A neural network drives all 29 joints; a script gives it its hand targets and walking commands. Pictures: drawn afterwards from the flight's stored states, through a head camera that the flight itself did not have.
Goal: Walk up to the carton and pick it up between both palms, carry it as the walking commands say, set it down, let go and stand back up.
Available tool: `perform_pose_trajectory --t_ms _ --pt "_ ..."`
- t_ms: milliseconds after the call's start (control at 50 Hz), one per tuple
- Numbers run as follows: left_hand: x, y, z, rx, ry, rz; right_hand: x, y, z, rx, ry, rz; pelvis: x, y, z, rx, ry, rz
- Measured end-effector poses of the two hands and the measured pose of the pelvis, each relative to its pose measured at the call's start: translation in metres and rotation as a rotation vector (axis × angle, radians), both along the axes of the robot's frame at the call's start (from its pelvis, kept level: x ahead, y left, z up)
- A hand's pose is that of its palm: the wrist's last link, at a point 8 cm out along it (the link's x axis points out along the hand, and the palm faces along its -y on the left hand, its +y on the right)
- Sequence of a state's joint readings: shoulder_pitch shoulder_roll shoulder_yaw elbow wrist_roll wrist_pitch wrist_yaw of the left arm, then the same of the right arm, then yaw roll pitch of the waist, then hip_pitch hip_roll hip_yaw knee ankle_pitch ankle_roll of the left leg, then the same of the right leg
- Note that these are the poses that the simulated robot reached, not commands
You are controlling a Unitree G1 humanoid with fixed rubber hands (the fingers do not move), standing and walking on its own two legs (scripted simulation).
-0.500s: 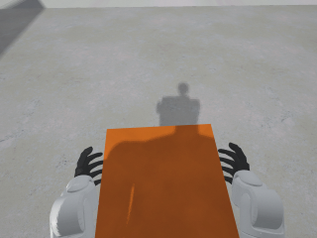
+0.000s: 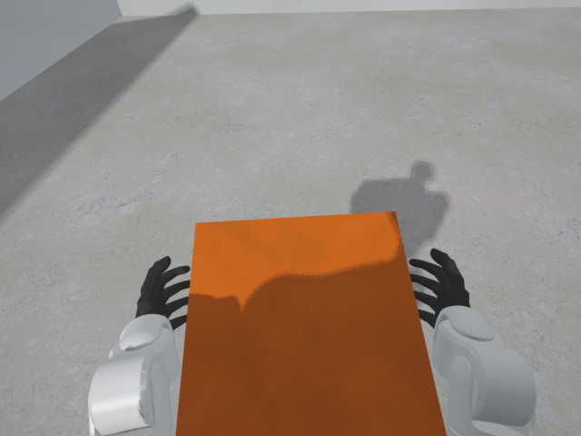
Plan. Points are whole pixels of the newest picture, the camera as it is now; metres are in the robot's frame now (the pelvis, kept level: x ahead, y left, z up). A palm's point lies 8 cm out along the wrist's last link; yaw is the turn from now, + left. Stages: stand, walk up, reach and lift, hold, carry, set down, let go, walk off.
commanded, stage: carry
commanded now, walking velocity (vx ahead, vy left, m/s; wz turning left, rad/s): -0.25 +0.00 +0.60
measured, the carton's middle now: (301, 332) +0.26 -0.01 +0.02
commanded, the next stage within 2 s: none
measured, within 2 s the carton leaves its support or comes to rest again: neither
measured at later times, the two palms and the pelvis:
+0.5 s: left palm out of the picture +0.00 +0.23 +0.10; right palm out of the picture +0.09 -0.10 +0.08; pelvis -0.18 +0.00 +0.00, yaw +17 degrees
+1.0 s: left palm out of the picture -0.18 +0.26 +0.10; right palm out of the picture -0.03 -0.05 +0.10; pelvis -0.32 +0.00 +0.00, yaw +25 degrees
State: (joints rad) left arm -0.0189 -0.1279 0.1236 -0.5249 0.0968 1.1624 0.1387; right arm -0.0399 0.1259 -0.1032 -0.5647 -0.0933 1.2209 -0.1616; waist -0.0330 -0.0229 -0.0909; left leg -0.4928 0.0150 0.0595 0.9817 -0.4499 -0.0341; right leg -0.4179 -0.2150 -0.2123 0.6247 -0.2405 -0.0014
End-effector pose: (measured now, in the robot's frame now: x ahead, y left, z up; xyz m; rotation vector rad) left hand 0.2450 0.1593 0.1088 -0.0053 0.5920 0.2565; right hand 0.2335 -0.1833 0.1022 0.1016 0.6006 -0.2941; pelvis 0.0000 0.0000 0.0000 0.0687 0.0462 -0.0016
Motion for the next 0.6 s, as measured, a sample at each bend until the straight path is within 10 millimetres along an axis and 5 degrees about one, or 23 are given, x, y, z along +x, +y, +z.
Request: perform_pose_trajectory --t_ms 140,260,600 --pt "-0.079 0.070 -0.037 -0.059 0.058 0.161 -0.027 0.072 -0.021 -0.056 0.058 0.160 -0.054 0.028 -0.015 -0.042 -0.001 0.114" --pt "-0.153 0.094 -0.038 -0.069 0.087 0.279 -0.061 0.104 -0.023 -0.067 0.088 0.277 -0.101 0.030 -0.006 -0.090 -0.005 0.188" --pt "-0.289 0.066 0.001 0.013 0.041 0.355 -0.170 0.083 -0.007 0.015 0.039 0.353 -0.213 -0.006 0.007 -0.003 -0.009 0.340"
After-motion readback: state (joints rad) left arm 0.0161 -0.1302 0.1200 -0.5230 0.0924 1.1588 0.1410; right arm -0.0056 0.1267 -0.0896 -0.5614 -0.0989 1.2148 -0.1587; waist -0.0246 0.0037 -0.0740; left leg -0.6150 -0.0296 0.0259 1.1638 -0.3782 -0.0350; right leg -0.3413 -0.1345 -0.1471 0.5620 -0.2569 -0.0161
